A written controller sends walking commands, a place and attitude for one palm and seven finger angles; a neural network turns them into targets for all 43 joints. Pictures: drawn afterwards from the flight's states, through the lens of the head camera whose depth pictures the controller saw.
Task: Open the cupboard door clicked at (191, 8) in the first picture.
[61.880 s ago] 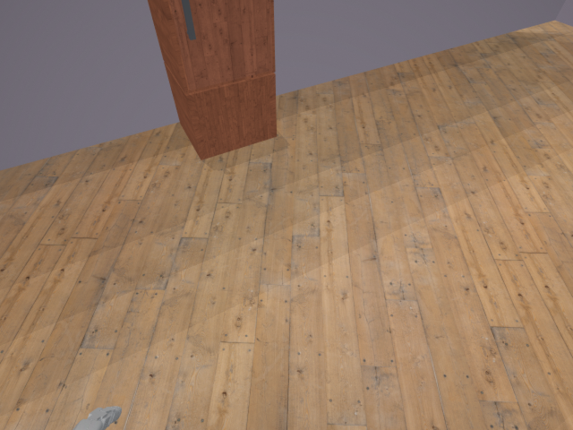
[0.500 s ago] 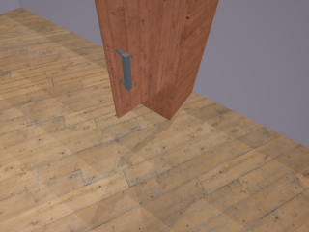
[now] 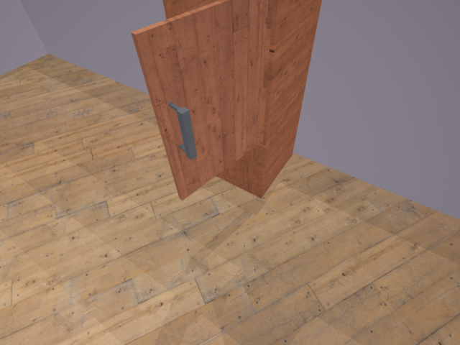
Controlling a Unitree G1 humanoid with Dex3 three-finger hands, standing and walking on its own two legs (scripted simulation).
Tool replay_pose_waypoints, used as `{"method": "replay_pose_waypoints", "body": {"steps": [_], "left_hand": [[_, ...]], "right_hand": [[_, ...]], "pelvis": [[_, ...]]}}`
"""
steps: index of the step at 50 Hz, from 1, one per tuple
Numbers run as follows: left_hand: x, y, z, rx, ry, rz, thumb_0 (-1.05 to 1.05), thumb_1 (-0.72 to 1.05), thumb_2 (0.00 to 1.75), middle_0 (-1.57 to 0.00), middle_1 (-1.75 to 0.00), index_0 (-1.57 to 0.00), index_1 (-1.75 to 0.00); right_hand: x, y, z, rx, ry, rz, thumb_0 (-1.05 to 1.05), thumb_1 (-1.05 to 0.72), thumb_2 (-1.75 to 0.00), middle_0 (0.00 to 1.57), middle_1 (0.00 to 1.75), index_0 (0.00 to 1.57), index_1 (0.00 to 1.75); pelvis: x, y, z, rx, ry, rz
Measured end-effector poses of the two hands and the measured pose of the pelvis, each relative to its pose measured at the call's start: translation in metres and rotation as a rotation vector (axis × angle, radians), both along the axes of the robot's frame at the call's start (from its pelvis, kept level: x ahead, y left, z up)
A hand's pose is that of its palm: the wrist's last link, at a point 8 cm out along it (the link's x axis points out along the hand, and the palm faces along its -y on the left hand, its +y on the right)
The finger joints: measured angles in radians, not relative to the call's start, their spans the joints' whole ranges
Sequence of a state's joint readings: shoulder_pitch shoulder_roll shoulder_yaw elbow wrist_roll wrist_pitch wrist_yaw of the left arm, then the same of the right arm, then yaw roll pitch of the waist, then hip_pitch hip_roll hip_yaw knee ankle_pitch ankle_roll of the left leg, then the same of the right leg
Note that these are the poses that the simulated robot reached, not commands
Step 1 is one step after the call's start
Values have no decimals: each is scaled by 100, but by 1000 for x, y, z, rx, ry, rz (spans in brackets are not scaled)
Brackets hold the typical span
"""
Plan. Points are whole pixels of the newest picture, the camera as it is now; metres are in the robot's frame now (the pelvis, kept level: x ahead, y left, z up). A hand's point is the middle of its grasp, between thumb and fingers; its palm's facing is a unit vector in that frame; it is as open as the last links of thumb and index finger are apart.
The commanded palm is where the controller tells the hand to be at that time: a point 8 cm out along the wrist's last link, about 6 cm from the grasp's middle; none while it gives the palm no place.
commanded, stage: let the arm hang, fingers relaxed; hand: left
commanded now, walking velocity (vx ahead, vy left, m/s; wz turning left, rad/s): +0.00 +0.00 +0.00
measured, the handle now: (182, 131) +0.65 +0.18 -0.03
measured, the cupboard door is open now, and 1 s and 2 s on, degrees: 78 78 78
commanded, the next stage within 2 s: look to check the result in 0.16 s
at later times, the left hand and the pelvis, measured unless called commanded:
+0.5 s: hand out of the picture +0.08 +0.23 -0.16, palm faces +0.00 -0.94 -0.33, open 7.4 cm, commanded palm none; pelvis +0.02 -0.01 +0.00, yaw +0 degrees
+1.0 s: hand out of the picture +0.11 +0.23 -0.16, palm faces -0.02 -0.95 -0.32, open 7.4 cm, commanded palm none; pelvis +0.02 +0.00 +0.00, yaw +0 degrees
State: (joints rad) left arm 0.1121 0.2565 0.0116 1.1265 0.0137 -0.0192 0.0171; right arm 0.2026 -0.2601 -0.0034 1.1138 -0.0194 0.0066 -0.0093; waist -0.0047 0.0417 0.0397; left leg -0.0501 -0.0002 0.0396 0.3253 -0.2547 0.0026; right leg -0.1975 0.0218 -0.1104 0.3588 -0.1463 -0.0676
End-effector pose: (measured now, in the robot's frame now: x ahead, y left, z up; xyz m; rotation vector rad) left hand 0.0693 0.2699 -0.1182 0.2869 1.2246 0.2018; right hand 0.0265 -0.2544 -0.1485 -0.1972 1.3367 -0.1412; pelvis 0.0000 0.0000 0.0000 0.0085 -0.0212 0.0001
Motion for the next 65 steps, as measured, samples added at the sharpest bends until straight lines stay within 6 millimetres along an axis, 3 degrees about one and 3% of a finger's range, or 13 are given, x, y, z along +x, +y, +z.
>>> {"method": "replay_pose_waypoints", "body": {"steps": [8,15,28,39,50,65], "left_hand": [[10,-14,-8,-39,4,-7,1,90,90,-20,-30,-20,-30],[8,-12,-9,-33,33,3,1,90,90,-20,-30,-20,-30],[12,3,-1,16,39,12,1,90,90,-20,-30,-20,-30],[25,4,0,12,11,-4,1,90,90,-20,-30,-20,-30],[31,4,-3,-4,-4,-15,1,90,90,-20,-30,-20,-30],[23,13,-4,-2,24,-16,1,90,90,-20,-30,-20,-30]], "right_hand": [[11,-17,8,-47,-3,2,1,-90,-89,20,30,20,30],[15,-23,10,-62,13,4,1,-90,-89,20,30,20,30],[27,-21,7,-46,10,13,1,-90,-89,20,30,20,30],[35,-23,10,-56,-9,15,1,-90,-89,21,30,21,30],[34,-26,15,-77,-13,9,1,-90,-89,21,30,20,30],[28,-17,15,-73,3,8,1,-90,-89,21,30,21,30]], "pelvis": [[7,-4,1,-3,6,0],[13,-6,1,-6,11,1],[20,-7,1,-9,14,3],[21,-6,1,-10,13,2],[22,-2,2,-11,9,0],[22,4,2,-12,10,-3]]}}
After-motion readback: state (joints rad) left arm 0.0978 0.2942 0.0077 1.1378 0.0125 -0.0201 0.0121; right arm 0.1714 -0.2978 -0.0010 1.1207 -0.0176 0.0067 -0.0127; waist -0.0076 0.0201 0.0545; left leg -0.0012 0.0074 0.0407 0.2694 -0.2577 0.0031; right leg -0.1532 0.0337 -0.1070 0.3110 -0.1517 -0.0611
